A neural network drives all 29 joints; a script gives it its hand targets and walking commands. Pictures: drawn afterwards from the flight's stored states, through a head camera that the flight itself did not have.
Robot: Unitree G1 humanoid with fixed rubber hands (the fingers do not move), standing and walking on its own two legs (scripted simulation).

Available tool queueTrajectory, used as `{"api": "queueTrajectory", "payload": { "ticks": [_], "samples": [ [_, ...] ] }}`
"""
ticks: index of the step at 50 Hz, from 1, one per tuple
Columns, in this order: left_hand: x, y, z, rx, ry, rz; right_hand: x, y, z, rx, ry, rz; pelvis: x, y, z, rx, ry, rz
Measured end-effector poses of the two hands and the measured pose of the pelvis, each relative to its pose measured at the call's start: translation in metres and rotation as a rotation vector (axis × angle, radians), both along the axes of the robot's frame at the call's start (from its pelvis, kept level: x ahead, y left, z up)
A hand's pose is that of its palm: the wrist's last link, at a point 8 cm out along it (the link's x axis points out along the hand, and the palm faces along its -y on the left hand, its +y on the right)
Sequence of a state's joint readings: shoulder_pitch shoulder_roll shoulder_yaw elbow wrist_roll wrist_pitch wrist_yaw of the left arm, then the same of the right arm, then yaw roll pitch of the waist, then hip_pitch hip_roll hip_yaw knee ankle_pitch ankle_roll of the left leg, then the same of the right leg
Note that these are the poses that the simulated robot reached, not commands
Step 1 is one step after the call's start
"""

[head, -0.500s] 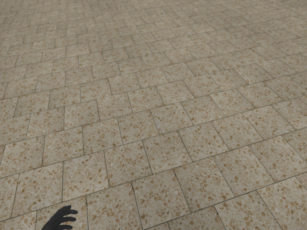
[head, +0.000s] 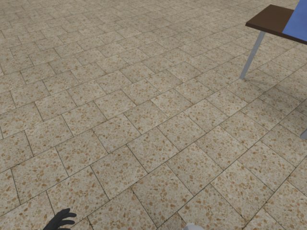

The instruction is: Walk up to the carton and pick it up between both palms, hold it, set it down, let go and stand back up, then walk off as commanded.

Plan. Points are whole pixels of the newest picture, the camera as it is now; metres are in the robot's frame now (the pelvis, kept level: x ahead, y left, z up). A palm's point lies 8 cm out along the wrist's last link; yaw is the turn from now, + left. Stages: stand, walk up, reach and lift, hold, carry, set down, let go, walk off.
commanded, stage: walk up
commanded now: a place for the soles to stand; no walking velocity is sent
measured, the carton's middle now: out of the picture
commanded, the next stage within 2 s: none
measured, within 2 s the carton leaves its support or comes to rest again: neither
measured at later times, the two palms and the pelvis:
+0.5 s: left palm (96, 171) +0.33 +0.20 -0.09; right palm out of the picture +0.17 -0.41 -0.08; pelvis +0.15 -0.07 -0.02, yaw -13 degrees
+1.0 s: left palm (147, 120) +0.53 +0.04 -0.08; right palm out of the picture +0.20 -0.50 -0.10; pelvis +0.28 -0.18 -0.01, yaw -26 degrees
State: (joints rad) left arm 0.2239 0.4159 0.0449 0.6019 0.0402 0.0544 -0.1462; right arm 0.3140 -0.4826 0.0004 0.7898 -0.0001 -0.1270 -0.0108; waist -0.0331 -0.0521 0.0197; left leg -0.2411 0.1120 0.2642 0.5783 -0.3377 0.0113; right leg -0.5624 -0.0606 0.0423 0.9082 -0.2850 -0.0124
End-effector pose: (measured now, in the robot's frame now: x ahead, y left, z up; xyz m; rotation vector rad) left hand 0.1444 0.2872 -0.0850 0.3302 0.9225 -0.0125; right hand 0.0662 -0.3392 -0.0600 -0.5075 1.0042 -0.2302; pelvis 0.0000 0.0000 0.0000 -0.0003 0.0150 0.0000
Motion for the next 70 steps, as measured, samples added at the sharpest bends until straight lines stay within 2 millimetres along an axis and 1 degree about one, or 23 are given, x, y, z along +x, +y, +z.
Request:
{"api": "queueTrajectory", "payload": {
  "ticks": [3, 6, 8, 9, 12, 15, 17, 21, 24, 26, 28, 31, 34, 39, 41, 43, 45, 50, 53, 57, 61, 64, 70],
  "samples": [
    [0.036, -0.02, 0.002, 0.006, -0.019, -0.054, -0.006, -0.015, -0.005, 0.015, 0.014, -0.05, 0.017, -0.012, -0.002, 0.011, -0.002, -0.034],
    [0.072, -0.045, 0.005, 0.019, -0.041, -0.106, -0.009, -0.033, -0.016, 0.037, 0.041, -0.094, 0.034, -0.03, -0.006, 0.026, 0.003, -0.068],
    [0.09, -0.061, 0.0, 0.031, -0.065, -0.125, -0.006, -0.048, -0.028, 0.044, 0.062, -0.111, 0.047, -0.044, -0.016, 0.034, -0.002, -0.083],
    [0.096, -0.067, -0.002, 0.037, -0.072, -0.127, -0.002, -0.055, -0.034, 0.046, 0.071, -0.119, 0.052, -0.051, -0.02, 0.025, -0.01, -0.097],
    [0.104, -0.077, 0.0, 0.052, -0.056, -0.123, 0.02, -0.064, -0.034, 0.066, 0.043, -0.131, 0.067, -0.063, -0.017, 0.018, -0.024, -0.14],
    [0.112, -0.082, 0.005, 0.069, -0.04, -0.119, 0.049, -0.07, -0.029, 0.076, -0.022, -0.124, 0.083, -0.07, -0.012, 0.021, -0.043, -0.165],
    [0.121, -0.084, 0.006, 0.07, -0.04, -0.121, 0.066, -0.073, -0.025, 0.077, -0.05, -0.122, 0.095, -0.073, -0.011, 0.02, -0.055, -0.181],
    [0.149, -0.087, 0.005, 0.06, -0.049, -0.133, 0.092, -0.075, -0.02, 0.069, -0.075, -0.125, 0.121, -0.073, -0.011, 0.009, -0.066, -0.204],
    [0.174, -0.087, -0.004, 0.049, -0.038, -0.152, 0.104, -0.072, -0.019, 0.052, -0.075, -0.136, 0.142, -0.069, -0.015, -0.009, -0.052, -0.22],
    [0.193, -0.091, -0.01, 0.048, -0.018, -0.172, 0.104, -0.071, -0.02, 0.042, -0.068, -0.17, 0.155, -0.069, -0.016, -0.007, -0.044, -0.245],
    [0.212, -0.1, -0.011, 0.045, 0.007, -0.208, 0.099, -0.072, -0.015, 0.039, -0.053, -0.218, 0.167, -0.071, -0.011, -0.008, -0.033, -0.275],
    [0.245, -0.119, -0.006, 0.042, 0.016, -0.268, 0.089, -0.076, -0.008, 0.034, -0.024, -0.286, 0.186, -0.078, -0.003, -0.009, -0.02, -0.307],
    [0.278, -0.141, -0.002, 0.042, 0.009, -0.328, 0.078, -0.083, -0.006, 0.033, 0.005, -0.347, 0.204, -0.088, 0.0, -0.005, -0.013, -0.336],
    [0.334, -0.192, 0.003, 0.047, -0.036, -0.415, 0.063, -0.103, -0.014, 0.048, 0.056, -0.435, 0.231, -0.115, -0.004, 0.011, -0.015, -0.384],
    [0.353, -0.214, 0.004, 0.052, -0.058, -0.442, 0.062, -0.115, -0.022, 0.061, 0.075, -0.459, 0.242, -0.131, -0.008, 0.02, -0.016, -0.402],
    [0.367, -0.232, -0.002, 0.059, -0.084, -0.454, 0.066, -0.131, -0.035, 0.069, 0.09, -0.471, 0.251, -0.148, -0.019, 0.024, -0.026, -0.417],
    [0.373, -0.242, -0.005, 0.065, -0.086, -0.448, 0.079, -0.142, -0.042, 0.08, 0.085, -0.477, 0.259, -0.161, -0.023, 0.011, -0.037, -0.438],
    [0.383, -0.249, 0.005, 0.089, -0.075, -0.416, 0.132, -0.166, -0.036, 0.095, -0.007, -0.45, 0.283, -0.18, -0.015, 0.006, -0.058, -0.459],
    [0.394, -0.252, 0.006, 0.091, -0.078, -0.406, 0.159, -0.176, -0.033, 0.096, -0.037, -0.433, 0.299, -0.187, -0.014, -0.001, -0.07, -0.469],
    [0.416, -0.256, 0.003, 0.081, -0.076, -0.404, 0.19, -0.184, -0.028, 0.088, -0.056, -0.424, 0.325, -0.192, -0.013, -0.013, -0.077, -0.48],
    [0.445, -0.256, -0.007, 0.068, -0.053, -0.408, 0.219, -0.184, -0.025, 0.072, -0.048, -0.417, 0.356, -0.192, -0.016, -0.028, -0.053, -0.482],
    [0.47, -0.261, -0.017, 0.07, -0.024, -0.424, 0.231, -0.181, -0.026, 0.056, -0.048, -0.442, 0.378, -0.192, -0.02, -0.024, -0.043, -0.504],
    [0.518, -0.295, -0.008, 0.067, -0.008, -0.5, 0.224, -0.177, -0.015, 0.063, -0.001, -0.543, 0.412, -0.207, -0.006, -0.022, -0.026, -0.54]
  ]
}}
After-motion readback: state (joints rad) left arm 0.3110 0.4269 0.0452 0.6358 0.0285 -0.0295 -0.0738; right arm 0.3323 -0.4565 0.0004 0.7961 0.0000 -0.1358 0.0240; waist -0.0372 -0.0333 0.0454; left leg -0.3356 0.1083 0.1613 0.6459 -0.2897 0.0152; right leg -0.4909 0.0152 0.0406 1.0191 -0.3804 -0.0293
